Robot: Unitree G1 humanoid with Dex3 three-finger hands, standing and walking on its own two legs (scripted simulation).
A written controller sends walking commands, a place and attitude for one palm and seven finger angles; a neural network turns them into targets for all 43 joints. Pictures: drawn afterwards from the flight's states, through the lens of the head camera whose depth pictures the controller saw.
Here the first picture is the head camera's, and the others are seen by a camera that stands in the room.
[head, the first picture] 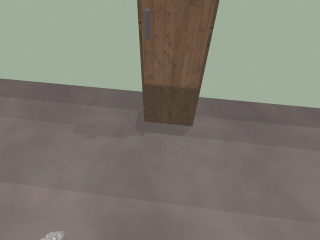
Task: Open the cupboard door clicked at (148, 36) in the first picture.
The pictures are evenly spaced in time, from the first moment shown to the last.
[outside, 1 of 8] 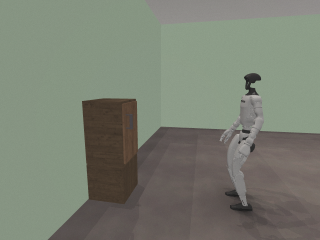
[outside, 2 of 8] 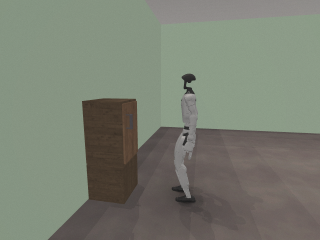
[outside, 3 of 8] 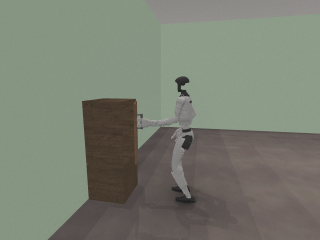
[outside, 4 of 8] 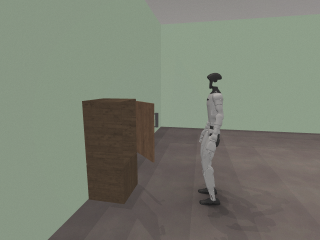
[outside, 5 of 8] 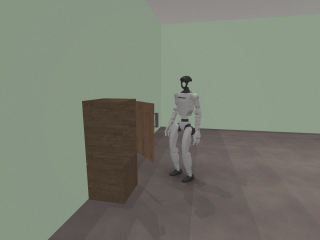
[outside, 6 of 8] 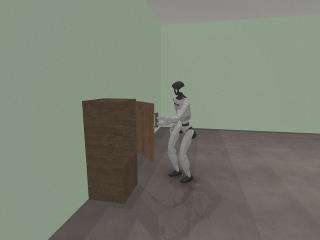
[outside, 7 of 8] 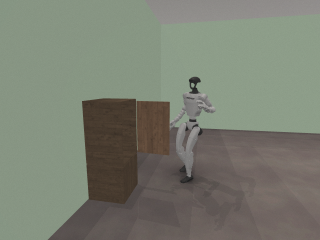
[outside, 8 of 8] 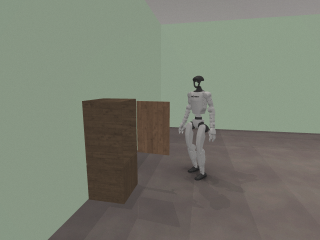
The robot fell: no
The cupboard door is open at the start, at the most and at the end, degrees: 0 87 85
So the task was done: yes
